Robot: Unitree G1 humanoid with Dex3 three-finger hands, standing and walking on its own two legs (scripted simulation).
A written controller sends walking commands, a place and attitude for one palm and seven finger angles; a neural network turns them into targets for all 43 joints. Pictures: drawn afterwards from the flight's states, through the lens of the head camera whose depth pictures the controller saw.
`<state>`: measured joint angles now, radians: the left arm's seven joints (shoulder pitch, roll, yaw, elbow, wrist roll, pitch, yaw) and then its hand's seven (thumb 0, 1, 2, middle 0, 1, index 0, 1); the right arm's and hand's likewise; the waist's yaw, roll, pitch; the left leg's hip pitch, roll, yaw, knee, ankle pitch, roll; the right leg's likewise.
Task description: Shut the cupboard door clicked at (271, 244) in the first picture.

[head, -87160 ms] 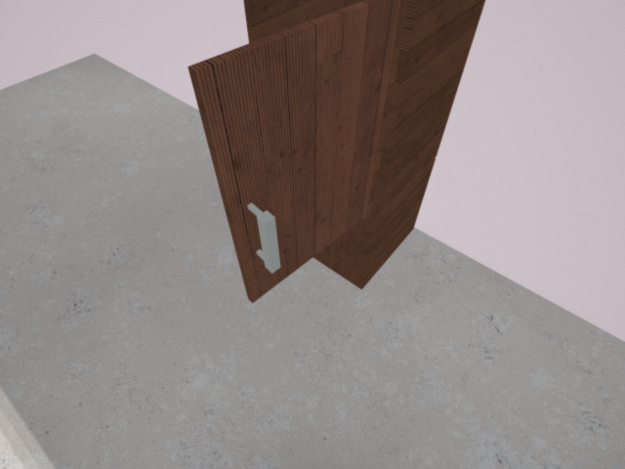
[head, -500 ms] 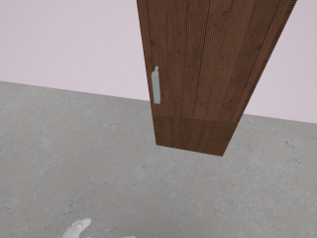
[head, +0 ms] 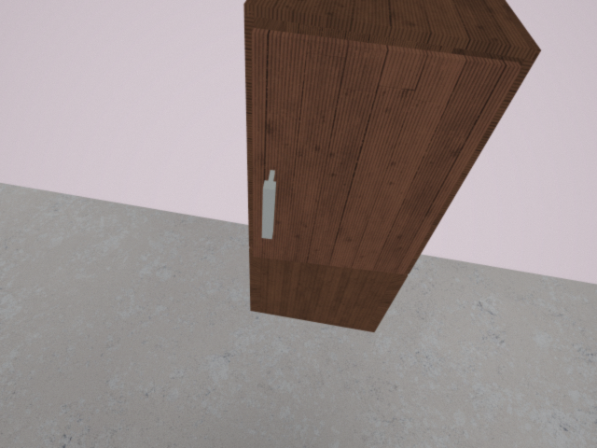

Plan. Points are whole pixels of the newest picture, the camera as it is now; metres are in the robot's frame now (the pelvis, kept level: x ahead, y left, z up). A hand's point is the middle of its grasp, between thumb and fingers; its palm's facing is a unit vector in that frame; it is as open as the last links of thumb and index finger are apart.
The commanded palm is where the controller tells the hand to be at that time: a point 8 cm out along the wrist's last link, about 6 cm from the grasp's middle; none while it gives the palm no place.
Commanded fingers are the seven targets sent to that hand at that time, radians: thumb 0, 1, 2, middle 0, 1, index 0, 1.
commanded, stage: take the last steps up to it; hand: left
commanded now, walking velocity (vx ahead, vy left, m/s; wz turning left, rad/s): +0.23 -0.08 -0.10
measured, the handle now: (269, 205) +0.61 +0.08 -0.11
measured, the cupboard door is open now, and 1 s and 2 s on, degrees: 4 4 4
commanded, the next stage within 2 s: come to a stop and stand still in 0.24 s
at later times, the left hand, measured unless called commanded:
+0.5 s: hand (241, 403) +0.22 +0.09 -0.17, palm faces -0.01 -0.97 -0.23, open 7.2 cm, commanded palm none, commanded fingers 0.00 0.90 0.90 -0.20 -0.30 -0.20 -0.30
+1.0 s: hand out of the picture +0.15 +0.15 -0.19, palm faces +0.08 -0.97 -0.22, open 7.4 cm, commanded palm none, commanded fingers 0.00 0.90 0.90 -0.20 -0.30 -0.20 -0.30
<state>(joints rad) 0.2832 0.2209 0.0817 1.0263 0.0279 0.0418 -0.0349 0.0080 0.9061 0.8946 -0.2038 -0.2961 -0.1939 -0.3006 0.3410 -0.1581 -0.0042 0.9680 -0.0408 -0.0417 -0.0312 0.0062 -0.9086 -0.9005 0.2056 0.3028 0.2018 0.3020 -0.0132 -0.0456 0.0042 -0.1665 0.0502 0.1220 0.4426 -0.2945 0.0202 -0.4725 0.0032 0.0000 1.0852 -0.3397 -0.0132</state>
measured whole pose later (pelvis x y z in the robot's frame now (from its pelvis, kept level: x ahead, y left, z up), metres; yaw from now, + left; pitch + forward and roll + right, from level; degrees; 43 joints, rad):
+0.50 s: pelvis +0.13 -0.09 +0.00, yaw -2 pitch +1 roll +1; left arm 0.15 0.15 0.04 1.02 0.01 -0.03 0.03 -0.01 0.94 0.89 -0.21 -0.30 -0.20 -0.30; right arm 0.29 -0.16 -0.03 1.06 -0.01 0.01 -0.03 0.01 -0.91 -0.90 0.20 0.30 0.20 0.30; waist -0.02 0.03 0.06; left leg -0.40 0.06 0.05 0.94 -0.42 -0.03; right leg -0.26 0.02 -0.14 0.45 -0.20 -0.09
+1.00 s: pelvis +0.13 -0.04 -0.01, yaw -1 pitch -1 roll +1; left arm 0.22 0.22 0.06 1.03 0.01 0.05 0.03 0.00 0.90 0.89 -0.20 -0.30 -0.19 -0.30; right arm 0.16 -0.16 -0.01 1.00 -0.03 0.03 -0.03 0.01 -0.91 -0.90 0.20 0.30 0.20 0.30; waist 0.05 -0.06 0.08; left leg -0.20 0.00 0.03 0.52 -0.29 0.00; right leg -0.29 -0.03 -0.06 0.63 -0.38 -0.01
